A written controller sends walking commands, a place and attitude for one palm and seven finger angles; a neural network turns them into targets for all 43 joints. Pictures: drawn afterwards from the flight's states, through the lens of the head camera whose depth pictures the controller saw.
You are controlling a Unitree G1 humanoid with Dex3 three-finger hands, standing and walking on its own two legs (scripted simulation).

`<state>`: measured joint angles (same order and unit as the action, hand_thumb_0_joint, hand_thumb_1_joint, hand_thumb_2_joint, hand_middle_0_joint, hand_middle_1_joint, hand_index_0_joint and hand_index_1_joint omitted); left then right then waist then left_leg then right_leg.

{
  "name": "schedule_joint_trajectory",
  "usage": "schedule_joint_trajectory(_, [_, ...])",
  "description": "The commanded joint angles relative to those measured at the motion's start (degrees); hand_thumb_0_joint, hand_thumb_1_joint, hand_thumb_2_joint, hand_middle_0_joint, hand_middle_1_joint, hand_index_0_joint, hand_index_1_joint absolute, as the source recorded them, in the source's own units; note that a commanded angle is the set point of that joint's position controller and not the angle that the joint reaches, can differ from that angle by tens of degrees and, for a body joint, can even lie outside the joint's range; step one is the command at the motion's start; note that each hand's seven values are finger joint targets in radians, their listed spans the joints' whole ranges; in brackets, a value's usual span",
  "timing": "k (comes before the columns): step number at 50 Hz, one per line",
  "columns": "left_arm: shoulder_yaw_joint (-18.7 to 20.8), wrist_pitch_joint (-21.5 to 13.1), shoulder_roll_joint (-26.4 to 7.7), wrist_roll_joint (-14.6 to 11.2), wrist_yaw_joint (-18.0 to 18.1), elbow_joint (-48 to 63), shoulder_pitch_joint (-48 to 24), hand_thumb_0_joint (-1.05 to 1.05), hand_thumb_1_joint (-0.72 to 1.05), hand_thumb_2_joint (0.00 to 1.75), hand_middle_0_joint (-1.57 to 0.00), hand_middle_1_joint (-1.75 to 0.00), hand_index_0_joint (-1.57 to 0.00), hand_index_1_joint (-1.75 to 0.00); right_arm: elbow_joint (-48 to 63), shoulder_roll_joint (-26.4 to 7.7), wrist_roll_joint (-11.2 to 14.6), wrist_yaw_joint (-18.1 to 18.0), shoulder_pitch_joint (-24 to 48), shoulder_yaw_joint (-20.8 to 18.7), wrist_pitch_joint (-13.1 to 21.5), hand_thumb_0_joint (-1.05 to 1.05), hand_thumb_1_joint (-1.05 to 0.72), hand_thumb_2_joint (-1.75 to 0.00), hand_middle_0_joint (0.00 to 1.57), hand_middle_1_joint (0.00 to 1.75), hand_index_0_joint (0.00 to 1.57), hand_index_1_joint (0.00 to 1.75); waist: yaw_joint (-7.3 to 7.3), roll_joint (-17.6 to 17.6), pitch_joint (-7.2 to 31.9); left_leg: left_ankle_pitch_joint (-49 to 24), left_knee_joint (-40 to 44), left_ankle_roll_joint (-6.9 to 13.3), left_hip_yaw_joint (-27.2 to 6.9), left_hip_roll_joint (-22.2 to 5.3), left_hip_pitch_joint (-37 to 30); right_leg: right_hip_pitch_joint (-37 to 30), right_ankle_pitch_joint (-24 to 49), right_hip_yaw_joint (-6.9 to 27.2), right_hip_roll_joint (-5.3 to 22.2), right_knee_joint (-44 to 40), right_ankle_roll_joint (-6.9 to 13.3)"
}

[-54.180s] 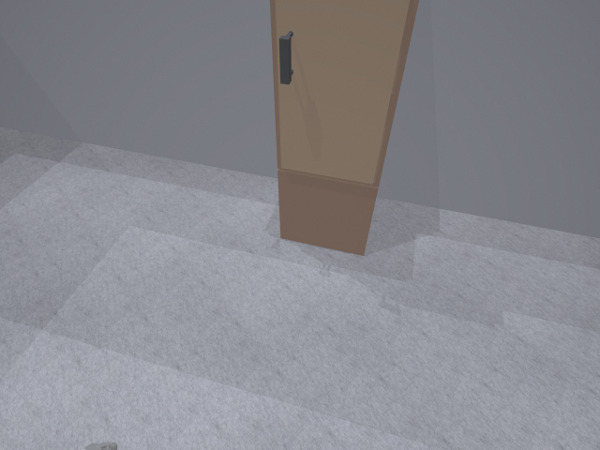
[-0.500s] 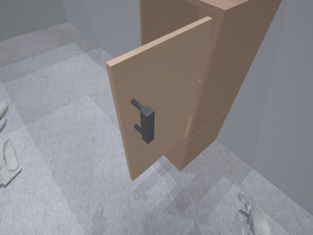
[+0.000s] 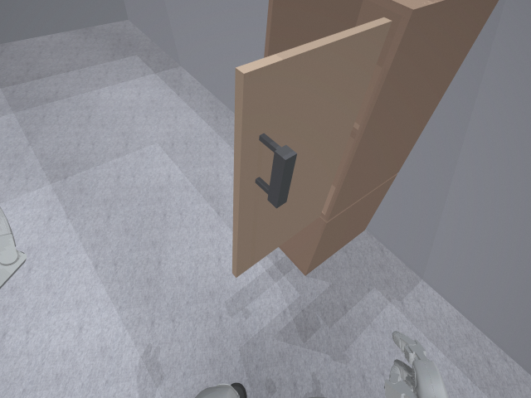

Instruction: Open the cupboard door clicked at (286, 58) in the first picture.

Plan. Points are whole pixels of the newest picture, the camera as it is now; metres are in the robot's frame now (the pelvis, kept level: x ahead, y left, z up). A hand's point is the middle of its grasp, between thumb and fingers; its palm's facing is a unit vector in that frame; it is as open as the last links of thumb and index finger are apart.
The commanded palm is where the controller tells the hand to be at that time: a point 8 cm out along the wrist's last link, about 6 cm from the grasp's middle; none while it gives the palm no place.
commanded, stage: step back with the hand held close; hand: left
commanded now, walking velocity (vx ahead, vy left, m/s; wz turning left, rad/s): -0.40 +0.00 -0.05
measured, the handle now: (271, 170) +0.46 +0.03 +0.08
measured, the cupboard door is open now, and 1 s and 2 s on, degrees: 92 92 92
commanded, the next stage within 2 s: stop stepping back and stand still in 0.18 s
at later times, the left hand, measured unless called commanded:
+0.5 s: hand out of the picture +0.12 +0.25 +0.18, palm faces +0.26 -0.85 -0.45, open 7.4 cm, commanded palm +0.06 +0.30 +0.19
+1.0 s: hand out of the picture +0.04 +0.30 +0.19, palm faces +0.33 -0.79 -0.52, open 7.4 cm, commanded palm +0.00 +0.34 +0.19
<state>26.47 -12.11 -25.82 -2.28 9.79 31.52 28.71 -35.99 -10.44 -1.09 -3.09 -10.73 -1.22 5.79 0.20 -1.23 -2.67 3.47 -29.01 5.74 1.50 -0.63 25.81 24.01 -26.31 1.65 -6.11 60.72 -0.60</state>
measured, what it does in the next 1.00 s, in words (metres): walks backwards: right foot, then left foot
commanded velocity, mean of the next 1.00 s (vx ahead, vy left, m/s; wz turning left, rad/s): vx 0.05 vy -0.05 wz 0.01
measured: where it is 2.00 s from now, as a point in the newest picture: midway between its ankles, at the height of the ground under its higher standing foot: outside the picture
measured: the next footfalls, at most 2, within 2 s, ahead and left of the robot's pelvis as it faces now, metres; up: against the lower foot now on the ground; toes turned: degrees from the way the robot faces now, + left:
right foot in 0.22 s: -0.11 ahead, -0.08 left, +0.00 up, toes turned -14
left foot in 0.72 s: -0.08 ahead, +0.16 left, +0.00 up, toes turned -5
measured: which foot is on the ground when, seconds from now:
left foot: down 0.00-0.50, up 0.52-0.70, down 0.72-1.00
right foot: up 0.00-0.20, down 0.22-0.72, up 0.74-1.00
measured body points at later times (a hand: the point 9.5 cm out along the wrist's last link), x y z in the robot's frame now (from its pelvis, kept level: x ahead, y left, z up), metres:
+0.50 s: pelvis -0.12 +0.02 +0.00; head -0.12 +0.05 +0.45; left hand +0.10 +0.30 +0.20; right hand -0.01 -0.24 -0.07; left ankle +0.08 +0.05 -0.72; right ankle -0.16 -0.07 -0.72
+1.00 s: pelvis -0.17 +0.06 +0.02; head -0.18 +0.06 +0.47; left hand +0.02 +0.34 +0.22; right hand -0.06 -0.16 -0.08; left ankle -0.12 +0.17 -0.73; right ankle -0.19 -0.03 -0.71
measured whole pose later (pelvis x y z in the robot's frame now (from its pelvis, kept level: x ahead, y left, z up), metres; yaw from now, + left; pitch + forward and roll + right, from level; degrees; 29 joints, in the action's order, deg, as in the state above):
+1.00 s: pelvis -0.17 +0.06 +0.02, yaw -6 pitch +0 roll -2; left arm 24.8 -11.3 -25.9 -1.1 9.1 30.1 35.5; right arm -37.3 -7.0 -1.4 -3.1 -16.7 1.7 6.6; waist -0.4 -1.2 2.1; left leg 10.3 -24.4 0.5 1.1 -3.0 14.6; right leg 15.0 -24.5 -7.5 -1.6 35.2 0.7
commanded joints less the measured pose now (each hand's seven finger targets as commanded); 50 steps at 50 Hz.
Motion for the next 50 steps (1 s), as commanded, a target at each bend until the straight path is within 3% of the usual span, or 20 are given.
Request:
schedule_joint_trajectory(1, [2.7, -3.3, -5.7, -1.0, 1.0, 14.0, -0.1, 0.00, 0.90, 0.90, -0.20, -0.30, -0.20, -0.30, 8.0, -7.8, 0.6, 0.4, 5.1, -2.4, 4.1, 0.00, -0.90, -0.90, 0.20, 0.30, 0.20, 0.30, 0.75, -12.4, 11.4, 25.5, 23.6, -2.4, -11.9, -12.9, -6.7, -7.5, -3.9, -4.0, 0.4, -3.9, 1.1])
schedule_joint_trajectory(7, [3.1, -3.5, -8.3, -2.8, 0.0, 12.1, -1.4, 0.00, 0.90, 0.90, -0.20, -0.30, -0.20, -0.30, 5.9, -7.0, -0.7, 0.8, 2.5, -1.6, 3.1, 0.00, -0.90, -0.90, 0.20, 0.30, 0.20, 0.30, 0.41, -13.5, 15.9, 10.5, 22.7, -10.5, -6.5, -10.6, -18.7, -15.0, -3.7, -6.6, 1.0, -38.0, 4.3])
schedule_joint_trajectory(11, [7.2, -6.3, -14.7, -2.6, -0.4, 13.7, -4.9, 0.00, 0.90, 0.90, -0.20, -0.30, -0.20, -0.30, 5.1, -5.6, -0.8, -0.2, 4.2, 0.1, 2.0, 0.00, -0.90, -0.90, 0.20, 0.30, 0.20, 0.30, -0.03, 4.5, 10.9, 14.9, -18.4, -9.2, -1.8, -1.9, -20.7, 4.4, 26.4, 9.6, 24.5, -50.9, 11.4])
schedule_joint_trajectory(13, [2.8, -4.0, -9.9, -2.1, -1.9, 8.9, -5.0, 0.00, 0.90, 0.90, -0.20, -0.30, -0.20, -0.30, 6.3, -6.7, 0.8, -0.8, 4.4, -0.9, 2.5, 0.00, -0.90, -0.90, 0.20, 0.30, 0.20, 0.30, -1.42, 18.8, 10.6, 11.2, -14.7, -8.0, -1.6, 1.6, -11.7, -8.4, 48.0, -0.4, 17.6, -38.9, 5.9])
schedule_joint_trajectory(14, [4.5, -2.4, -10.9, -2.1, -2.2, 7.7, -3.9, 0.00, 0.90, 0.90, -0.20, -0.30, -0.20, -0.30, 7.8, -7.3, 1.7, -1.5, 6.0, -0.8, 1.9, 0.00, -0.90, -0.90, 0.20, 0.30, 0.20, 0.30, -1.59, 18.5, 8.5, 4.0, -10.3, -7.1, 0.1, 1.5, -14.0, -7.1, 51.7, -2.9, 15.0, -35.2, 3.5])
schedule_joint_trajectory(16, [6.8, -0.3, -12.3, -3.1, -2.5, 8.8, -1.3, 0.00, 0.90, 0.90, -0.20, -0.30, -0.20, -0.30, 8.5, -9.1, 1.8, -2.4, 6.5, -0.9, 1.6, 0.00, -0.90, -0.90, 0.20, 0.30, 0.20, 0.30, -1.34, -6.0, 9.5, -17.9, 6.1, -2.6, -10.5, -4.4, -21.6, -4.0, 26.4, -5.9, 5.4, -21.6, -1.4])
schedule_joint_trajectory(17, [5.0, -1.4, -9.8, -3.8, -2.6, 11.0, -2.9, 0.00, 0.90, 0.90, -0.20, -0.30, -0.20, -0.30, 8.5, -8.9, 1.7, -1.6, 5.5, -0.7, 2.8, 0.00, -0.90, -0.90, 0.20, 0.30, 0.20, 0.30, -0.69, -14.9, 10.7, -16.2, 13.6, 0.4, -18.7, -10.3, -19.9, -6.8, -2.8, -2.4, 1.1, -14.6, -0.3])
schedule_joint_trajectory(18, [7.2, -2.2, -12.1, -3.4, -2.3, 11.1, -1.3, 0.00, 0.90, 0.90, -0.20, -0.30, -0.20, -0.30, 8.4, -9.1, 1.1, -0.9, 5.5, -0.8, 4.2, 0.00, -0.90, -0.90, 0.20, 0.30, 0.20, 0.30, 0.72, -14.2, 12.8, 16.1, 22.9, -1.2, -25.1, -14.1, -13.3, -10.7, -12.0, 0.3, -0.3, -8.9, 0.9])
schedule_joint_trajectory(19, [10.2, -1.9, -14.0, -3.3, -1.3, 12.6, 0.6, 0.00, 0.90, 0.90, -0.20, -0.30, -0.20, -0.30, 8.7, -8.7, 0.2, -0.7, 5.8, -0.7, 4.0, 0.00, -0.90, -0.90, 0.20, 0.30, 0.20, 0.30, 1.47, -14.5, 11.6, 35.3, 29.2, -4.4, -25.0, -13.4, -4.5, -15.6, -10.3, -1.4, -0.7, -8.8, 2.5])
schedule_joint_trajectory(22, [9.0, -1.3, -10.9, -2.8, -1.0, 14.2, 7.8, 0.00, 0.90, 0.90, -0.20, -0.30, -0.20, -0.30, 9.9, -7.6, -0.1, 0.0, 5.3, -0.7, 3.3, 0.00, -0.90, -0.90, 0.20, 0.30, 0.20, 0.30, 2.02, -18.8, 10.2, 32.5, 26.5, -9.9, -9.2, -5.8, 6.2, -28.4, -6.6, -7.8, -2.1, -24.7, 4.1])
schedule_joint_trajectory(24, [8.1, -0.6, -10.8, -1.8, -1.3, 13.9, 11.4, 0.00, 0.90, 0.90, -0.20, -0.30, -0.20, -0.30, 9.9, -7.0, 1.0, 0.3, 3.5, -1.4, 1.7, 0.00, -0.90, -0.90, 0.20, 0.30, 0.20, 0.30, 1.31, -4.1, 7.8, 24.6, -0.2, -9.9, 1.5, 2.9, 2.6, -19.5, -5.2, 1.1, 8.5, -45.2, 5.1])
schedule_joint_trajectory(25, [7.6, -0.2, -10.8, -1.5, -1.6, 14.3, 10.2, 0.00, 0.90, 0.90, -0.20, -0.30, -0.20, -0.30, 9.3, -7.7, 1.1, 0.2, 3.2, -2.6, 0.4, 0.00, -0.90, -0.90, 0.20, 0.30, 0.20, 0.30, 0.74, 11.2, 4.8, 19.6, -27.7, -9.1, -0.4, 6.0, -4.7, 3.8, -14.6, 18.6, 22.8, -55.7, 8.3])
schedule_joint_trajectory(26, [8.7, -0.5, -11.0, -1.5, -1.1, 15.6, 3.4, 0.00, 0.90, 0.90, -0.20, -0.30, -0.20, -0.30, 8.4, -8.7, -0.1, 0.1, 3.5, -2.5, 0.1, 0.00, -0.90, -0.90, 0.20, 0.30, 0.20, 0.30, -0.46, 13.2, 4.0, 17.7, -41.6, -9.0, -4.1, 4.6, -2.0, 14.0, -20.0, 24.1, 28.7, -58.1, 12.7])
schedule_joint_trajectory(29, [4.5, -0.6, -8.4, 0.1, -0.4, 3.7, -4.5, 0.00, 0.90, 0.90, -0.20, -0.30, -0.20, -0.30, 6.3, -8.4, 0.4, -2.0, 1.8, -1.4, 1.4, 0.00, -0.90, -0.90, 0.20, 0.30, 0.20, 0.30, -2.97, 7.1, 0.2, 14.6, -33.0, -6.9, -2.9, -2.6, 1.4, 6.5, -13.6, 8.6, 19.8, -51.7, 7.0])
schedule_joint_trajectory(34, [-1.4, -1.6, -5.9, 1.8, 0.9, 3.8, -15.0, 0.00, 0.90, 0.90, -0.20, -0.30, -0.20, -0.30, 5.5, -8.9, 0.3, -4.1, 1.7, -1.2, 4.9, 0.00, -0.90, -0.90, 0.20, 0.30, 0.20, 0.30, -1.85, 1.1, 0.3, 21.2, 0.6, -3.7, 3.9, -0.3, -13.2, -0.3, -12.9, 1.2, 15.7, -39.3, 6.4])
schedule_joint_trajectory(36, [0.4, -2.4, -7.6, 1.3, 1.1, 10.8, -13.0, 0.00, 0.90, 0.90, -0.20, -0.30, -0.20, -0.30, 7.9, -11.0, 0.9, -3.6, 0.8, -1.9, 5.5, 0.00, -0.90, -0.90, 0.20, 0.30, 0.20, 0.30, -1.56, -19.6, 1.0, 27.2, 15.7, 2.3, -24.1, -15.3, -19.3, 8.4, -4.8, -6.6, 5.5, -13.4, 1.0])
schedule_joint_trajectory(38, [5.0, -3.6, -11.1, 1.2, 0.2, 13.5, -8.9, 0.00, 0.90, 0.90, -0.20, -0.30, -0.20, -0.30, 6.7, -7.9, 0.0, -1.5, 2.3, -1.6, 6.0, 0.00, -0.90, -0.90, 0.20, 0.30, 0.20, 0.30, -2.06, -15.7, 0.8, 40.3, 24.2, 4.2, -35.1, -19.4, -9.4, 8.6, -1.6, 0.0, 6.3, 2.2, 0.8])
schedule_joint_trajectory(41, [7.2, -4.0, -11.3, 1.5, -0.2, 15.5, 1.3, 0.00, 0.90, 0.90, -0.20, -0.30, -0.20, -0.30, 6.8, -7.3, 0.8, 0.4, 3.4, -1.7, 6.1, 0.00, -0.90, -0.90, 0.20, 0.30, 0.20, 0.30, 0.15, -7.8, 1.6, 34.3, 21.7, 2.5, -19.9, -15.0, -6.3, 4.0, 8.8, -2.4, 7.9, -3.8, 0.6])
schedule_joint_trajectory(44, [4.9, -3.1, -7.3, 1.3, 0.1, 12.0, 4.8, 0.00, 0.90, 0.90, -0.20, -0.30, -0.20, -0.30, 7.3, -7.6, 0.4, 0.0, 2.3, -1.7, 4.5, 0.00, -0.90, -0.90, 0.20, 0.30, 0.20, 0.30, -0.70, -14.0, 2.5, 33.9, 22.4, 0.0, -11.3, -12.6, -2.4, -6.1, 5.1, -7.9, 5.1, -15.1, 1.0])
schedule_joint_trajectory(50, [2.4, 0.5, -6.7, 0.7, 0.3, 2.2, -0.3, 0.00, 0.90, 0.90, -0.20, -0.30, -0.20, -0.30, 6.7, -7.7, 0.2, -1.8, 1.8, -1.3, 2.0, 0.00, -0.90, -0.90, 0.20, 0.30, 0.20, 0.30, -1.02, -5.1, 4.2, 28.4, 11.3, -2.1, -7.3, -8.7, -1.8, -21.6, 2.4, -7.9, 3.6, -39.1, 2.7])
